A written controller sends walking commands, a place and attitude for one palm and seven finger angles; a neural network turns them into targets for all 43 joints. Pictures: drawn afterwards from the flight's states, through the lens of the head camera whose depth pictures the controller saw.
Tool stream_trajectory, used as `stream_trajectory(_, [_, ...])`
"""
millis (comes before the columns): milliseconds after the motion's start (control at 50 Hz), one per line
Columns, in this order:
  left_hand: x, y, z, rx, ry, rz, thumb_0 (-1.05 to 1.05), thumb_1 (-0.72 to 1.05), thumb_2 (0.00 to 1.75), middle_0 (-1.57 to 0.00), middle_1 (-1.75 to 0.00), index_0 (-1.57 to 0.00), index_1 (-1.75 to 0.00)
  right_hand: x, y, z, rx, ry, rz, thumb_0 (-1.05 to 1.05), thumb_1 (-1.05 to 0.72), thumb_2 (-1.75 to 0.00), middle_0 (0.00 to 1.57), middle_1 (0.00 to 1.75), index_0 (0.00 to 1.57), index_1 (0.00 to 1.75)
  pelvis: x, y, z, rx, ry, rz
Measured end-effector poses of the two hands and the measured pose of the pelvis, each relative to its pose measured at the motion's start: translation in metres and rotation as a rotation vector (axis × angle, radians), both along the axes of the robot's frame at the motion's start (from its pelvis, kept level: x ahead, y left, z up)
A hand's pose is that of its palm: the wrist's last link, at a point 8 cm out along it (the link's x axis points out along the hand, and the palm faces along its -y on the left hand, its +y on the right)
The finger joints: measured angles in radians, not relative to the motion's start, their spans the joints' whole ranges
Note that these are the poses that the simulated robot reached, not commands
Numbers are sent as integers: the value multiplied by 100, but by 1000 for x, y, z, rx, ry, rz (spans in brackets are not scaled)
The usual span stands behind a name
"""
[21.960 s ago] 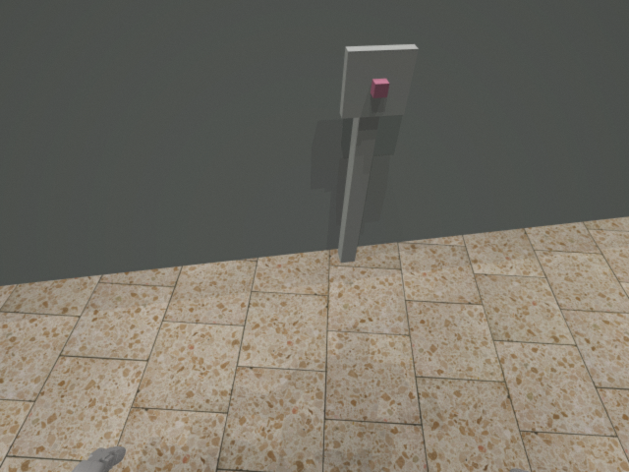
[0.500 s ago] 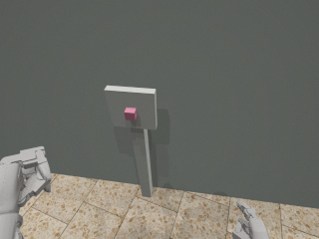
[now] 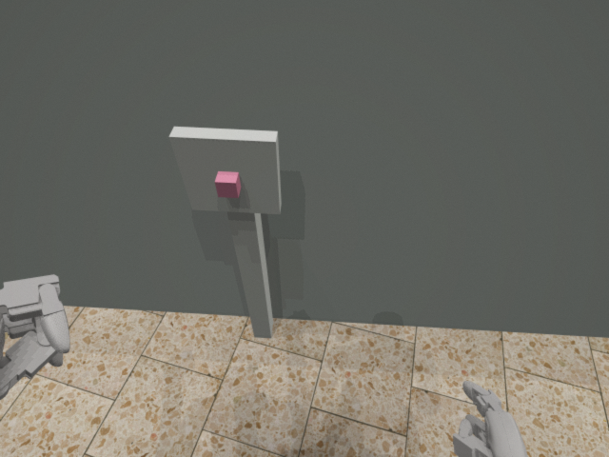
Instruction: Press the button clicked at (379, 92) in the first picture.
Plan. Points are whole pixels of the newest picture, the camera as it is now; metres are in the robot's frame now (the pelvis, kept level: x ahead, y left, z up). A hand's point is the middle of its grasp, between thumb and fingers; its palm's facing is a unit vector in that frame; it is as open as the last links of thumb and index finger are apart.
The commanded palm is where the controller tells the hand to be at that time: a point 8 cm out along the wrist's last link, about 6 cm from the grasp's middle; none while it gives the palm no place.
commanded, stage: step back with the hand held close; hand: left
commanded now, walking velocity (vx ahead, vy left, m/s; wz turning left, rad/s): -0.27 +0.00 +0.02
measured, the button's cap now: (228, 183) +0.56 +0.18 +0.01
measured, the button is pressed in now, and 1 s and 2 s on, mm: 0 0 0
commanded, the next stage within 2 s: stop stepping back and stand still in 0.90 s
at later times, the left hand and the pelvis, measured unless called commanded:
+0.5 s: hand out of the picture +0.10 +0.25 +0.17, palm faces +0.43 -0.78 -0.45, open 3.1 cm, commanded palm +0.04 +0.29 +0.18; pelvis -0.07 +0.00 -0.02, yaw +3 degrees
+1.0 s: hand out of the picture +0.01 +0.23 +0.16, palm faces +0.36 -0.84 -0.40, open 3.1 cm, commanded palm -0.04 +0.27 +0.18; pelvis -0.18 +0.00 -0.02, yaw -2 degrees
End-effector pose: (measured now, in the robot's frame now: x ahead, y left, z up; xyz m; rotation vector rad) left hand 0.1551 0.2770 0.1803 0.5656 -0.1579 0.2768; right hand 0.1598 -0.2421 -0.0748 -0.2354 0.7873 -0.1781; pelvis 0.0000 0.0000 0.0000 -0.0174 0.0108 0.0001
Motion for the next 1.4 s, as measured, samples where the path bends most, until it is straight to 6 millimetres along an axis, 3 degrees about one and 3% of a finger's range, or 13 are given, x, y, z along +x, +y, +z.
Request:
stream_trajectory(280, [-55, 10, -9, -11, -75, 35, 2, 88, 90, -130, -150, -130, -150, -27, 21, 6, -6, -91, 63, 1, -91, -90, 20, 30, 20, 30, -44, 6, -10, -16, -14, 15])
stream_trajectory(480, [-92, 8, 1, 20, -185, 54, 2, 88, 90, -130, -150, -131, -150, -60, 18, -5, -28, -63, 103, 1, -90, -90, 20, 30, 20, 30, -71, 1, -17, -24, -23, 56])
stream_trajectory(640, [-108, 11, 1, 5, -235, 11, 1, 88, 90, -131, -150, -131, -150, -91, 14, -8, -50, -34, 63, 1, -91, -90, 20, 30, 20, 30, -93, 9, -20, -30, -28, 49])
stream_trajectory(740, [-117, 23, 1, 35, -231, 0, 1, 88, 90, -131, -150, -131, -150, -112, 20, -7, -62, -43, 45, 1, -91, -90, 20, 30, 20, 30, -112, 13, -20, -72, -25, 61])
stream_trajectory(820, [-137, 27, 6, 42, -250, 12, 2, 88, 90, -130, -150, -131, -150, -127, 29, -5, -33, -38, 64, 1, -91, -90, 20, 30, 20, 30, -127, 9, -18, -88, 7, 60])
stream_trajectory(940, [-172, 9, -5, 2, -223, -16, 2, 89, 90, -130, -150, -131, -150, -140, 35, -8, 9, -84, 124, 1, -90, -90, 20, 30, 20, 30, -163, -3, -25, -39, 79, 0])
stream_trajectory(1020, [-185, -4, -2, -37, -227, -63, 2, 88, 90, -131, -150, -131, -150, -166, 32, -11, 2, -33, 107, 1, -91, -90, 20, 30, 20, 30, -179, -1, -18, -28, 52, -32])
stream_trajectory(1100, [-188, 3, 7, -32, -278, -89, 1, 88, 90, -131, -150, -131, -150, -189, 26, -4, -26, -45, 48, 1, -90, -90, 20, 30, 21, 30, -184, 6, -17, -22, 39, -38])
stream_trajectory(1220, [-193, 9, 2, -56, -194, -94, 1, 88, 90, -131, -150, -131, -150, -236, 21, 16, -15, -116, -1, 1, -91, -90, 20, 30, 20, 30, -225, 9, -6, -14, -24, -53])
stream_trajectory(1320, [-234, -5, 5, -26, -109, -111, 2, 89, 90, -130, -150, -130, -150, -277, 12, 23, -4, -122, -40, 1, -90, -90, 20, 30, 20, 30, -246, 3, 1, -15, -29, -48])
stream_trajectory(1400, [-275, -11, 8, 25, -101, -90, 2, 88, 90, -130, -150, -130, -150, -300, -1, 7, -24, -59, -22, 1, -90, -90, 20, 30, 20, 30, -269, 0, -6, 12, -17, -47])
